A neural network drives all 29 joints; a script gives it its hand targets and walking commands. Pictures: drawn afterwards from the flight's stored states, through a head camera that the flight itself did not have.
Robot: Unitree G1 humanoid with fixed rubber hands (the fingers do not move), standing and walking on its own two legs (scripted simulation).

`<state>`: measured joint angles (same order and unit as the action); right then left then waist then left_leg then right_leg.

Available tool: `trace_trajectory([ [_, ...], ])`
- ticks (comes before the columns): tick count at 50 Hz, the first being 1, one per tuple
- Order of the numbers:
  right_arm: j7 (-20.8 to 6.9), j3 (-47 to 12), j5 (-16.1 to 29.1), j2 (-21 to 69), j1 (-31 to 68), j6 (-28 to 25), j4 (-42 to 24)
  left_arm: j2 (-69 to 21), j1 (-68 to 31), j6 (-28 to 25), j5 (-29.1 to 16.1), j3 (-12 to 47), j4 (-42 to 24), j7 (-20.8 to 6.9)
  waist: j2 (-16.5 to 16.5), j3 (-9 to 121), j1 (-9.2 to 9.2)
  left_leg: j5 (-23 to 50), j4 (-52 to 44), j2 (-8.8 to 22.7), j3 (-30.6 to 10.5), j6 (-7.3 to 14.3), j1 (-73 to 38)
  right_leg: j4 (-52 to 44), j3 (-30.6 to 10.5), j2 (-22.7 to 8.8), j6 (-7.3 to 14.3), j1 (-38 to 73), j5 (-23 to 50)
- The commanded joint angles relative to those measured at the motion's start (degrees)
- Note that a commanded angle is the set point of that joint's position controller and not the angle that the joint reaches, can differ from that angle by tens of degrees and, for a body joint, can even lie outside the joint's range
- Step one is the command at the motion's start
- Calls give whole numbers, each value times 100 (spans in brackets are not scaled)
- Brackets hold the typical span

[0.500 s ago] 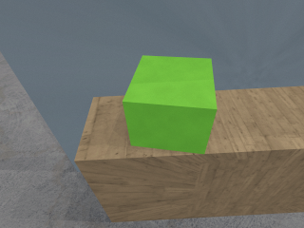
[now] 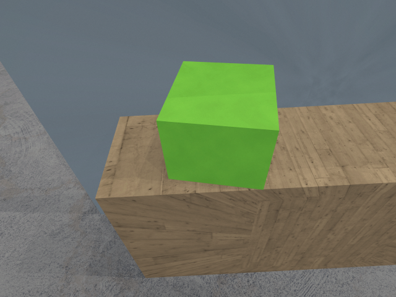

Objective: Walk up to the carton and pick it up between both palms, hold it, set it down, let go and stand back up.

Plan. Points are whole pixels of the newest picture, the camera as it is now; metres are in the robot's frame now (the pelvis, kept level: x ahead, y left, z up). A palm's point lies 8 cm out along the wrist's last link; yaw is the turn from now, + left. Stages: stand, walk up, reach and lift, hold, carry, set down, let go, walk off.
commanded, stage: stand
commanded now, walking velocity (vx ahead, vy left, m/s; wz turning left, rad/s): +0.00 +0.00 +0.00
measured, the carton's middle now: (221, 121) +0.57 -0.03 +0.03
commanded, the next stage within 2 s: none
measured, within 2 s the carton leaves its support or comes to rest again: neither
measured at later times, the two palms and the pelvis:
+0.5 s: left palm out of the picture +0.03 +0.23 -0.13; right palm out of the picture +0.02 -0.24 -0.14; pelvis +0.03 -0.01 +0.00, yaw +0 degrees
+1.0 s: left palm out of the picture +0.09 +0.22 -0.13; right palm out of the picture +0.08 -0.24 -0.13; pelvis +0.07 -0.01 +0.01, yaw +0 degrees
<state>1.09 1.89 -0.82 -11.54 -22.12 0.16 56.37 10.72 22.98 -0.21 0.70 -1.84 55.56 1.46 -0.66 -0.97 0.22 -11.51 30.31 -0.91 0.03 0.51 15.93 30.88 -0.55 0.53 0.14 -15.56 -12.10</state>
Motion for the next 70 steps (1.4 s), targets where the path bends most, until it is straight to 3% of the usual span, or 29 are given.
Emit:
trace_trajectory([
  [1,57,167,7,-761,-303,-62,-301,816,375,-74,-21,-179,-276,46,85,-956,-12,-2068,-1150,468,-815,10,600,-1254,-841,-467,66,-720,-2092],
  [10,79,150,16,-707,-335,-85,-291,811,243,-77,-31,-195,-268,52,74,-789,-15,-1781,-1072,478,-848,21,475,-1234,-905,-477,91,-618,-1861],
  [30,117,75,58,-620,-144,-145,-190,681,-49,-108,-49,-53,-131,91,29,-561,16,-511,-955,564,-756,20,-18,-1168,-740,-505,53,-67,-522],
  [41,155,-13,89,-589,16,-154,-102,676,-229,-145,-81,-1,-70,126,17,-319,-9,552,-904,626,-640,-45,-412,-1074,-683,-529,52,336,646],
  [43,164,-32,88,-569,46,-133,-48,637,-156,-122,-68,21,-13,137,-136,-520,5,447,-922,617,-618,-41,-365,-1100,-708,-524,68,290,576],
  [46,169,-35,88,-568,39,-138,-24,654,-214,-132,-84,18,28,148,91,-348,-28,696,-932,655,-632,-11,-498,-1058,-637,-546,77,401,846],
  [50,186,-59,78,-582,101,-129,34,675,-258,-117,-66,-2,26,154,3,-365,-9,599,-965,646,-580,-36,-537,-1122,-636,-563,69,452,729],
  [55,197,-62,90,-544,165,-147,69,628,-302,-155,-78,40,81,172,45,-117,-35,1092,-912,680,-527,-28,-802,-1073,-606,-583,80,640,1335],
  [57,207,-56,81,-597,205,-129,117,642,-314,-142,-94,28,84,164,41,-210,-22,925,-909,664,-484,-55,-719,-1139,-587,-571,72,601,1129],
  [70,251,-131,79,-493,240,-105,226,581,-334,-134,-99,54,224,187,33,-169,-21,1291,-906,708,-447,-50,-873,-1124,-570,-587,52,776,1735],
])
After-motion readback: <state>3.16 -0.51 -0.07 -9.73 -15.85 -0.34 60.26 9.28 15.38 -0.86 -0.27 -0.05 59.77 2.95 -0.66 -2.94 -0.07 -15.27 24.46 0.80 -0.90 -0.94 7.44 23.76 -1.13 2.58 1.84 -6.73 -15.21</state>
